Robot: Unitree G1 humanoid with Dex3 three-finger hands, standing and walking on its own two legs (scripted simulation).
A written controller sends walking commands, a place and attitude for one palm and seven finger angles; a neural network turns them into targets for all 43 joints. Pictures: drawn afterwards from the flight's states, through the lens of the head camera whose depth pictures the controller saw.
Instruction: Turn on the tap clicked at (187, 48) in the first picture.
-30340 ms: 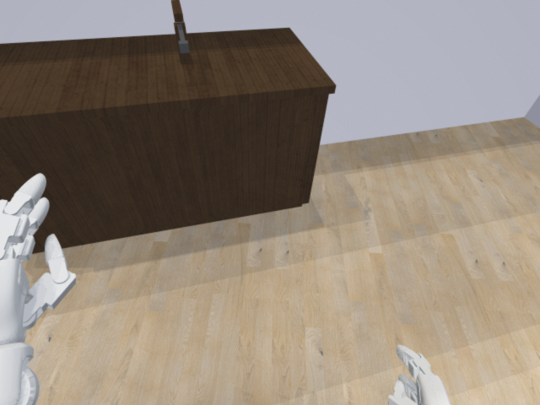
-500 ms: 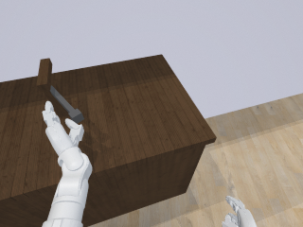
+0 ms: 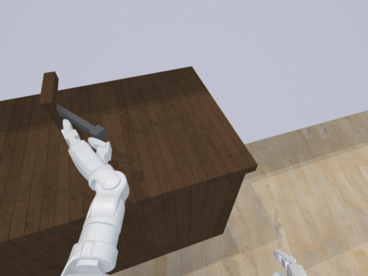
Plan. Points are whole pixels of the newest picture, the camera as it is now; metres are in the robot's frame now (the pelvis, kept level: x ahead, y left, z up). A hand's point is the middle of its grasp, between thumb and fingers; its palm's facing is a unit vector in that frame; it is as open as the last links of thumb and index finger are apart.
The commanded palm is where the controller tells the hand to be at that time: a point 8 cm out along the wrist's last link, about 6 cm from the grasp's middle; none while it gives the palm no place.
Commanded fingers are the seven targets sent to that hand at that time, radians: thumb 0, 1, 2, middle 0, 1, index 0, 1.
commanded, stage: push the lever round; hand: left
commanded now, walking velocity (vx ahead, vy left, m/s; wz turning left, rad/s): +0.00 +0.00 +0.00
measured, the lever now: (98, 133) +0.41 +0.23 +0.08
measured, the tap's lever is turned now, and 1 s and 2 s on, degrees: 37 67 86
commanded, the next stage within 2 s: lift the hand up off the lever in 1.26 s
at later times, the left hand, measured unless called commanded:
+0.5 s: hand (123, 133) +0.42 +0.17 +0.08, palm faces +0.80 -0.60 -0.11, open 7.6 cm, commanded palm +0.37 +0.19 +0.08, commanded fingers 0.00 0.90 0.90 -0.15 -0.15 -0.15 -0.15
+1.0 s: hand (129, 123) +0.46 +0.17 +0.08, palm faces +0.83 -0.55 -0.13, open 7.9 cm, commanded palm +0.40 +0.18 +0.08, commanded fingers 0.00 0.90 0.90 -0.15 -0.15 -0.15 -0.15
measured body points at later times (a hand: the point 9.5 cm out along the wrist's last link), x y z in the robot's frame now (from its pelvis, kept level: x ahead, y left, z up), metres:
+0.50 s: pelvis +0.01 -0.01 +0.00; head +0.03 -0.02 +0.44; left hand +0.38 +0.20 +0.09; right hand +0.13 -0.25 -0.13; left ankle +0.03 +0.12 -0.71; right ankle +0.00 -0.08 -0.71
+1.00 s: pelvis +0.01 -0.02 -0.01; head +0.05 -0.02 +0.44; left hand +0.41 +0.19 +0.09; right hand +0.10 -0.26 -0.14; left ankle +0.03 +0.12 -0.71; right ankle +0.01 -0.08 -0.71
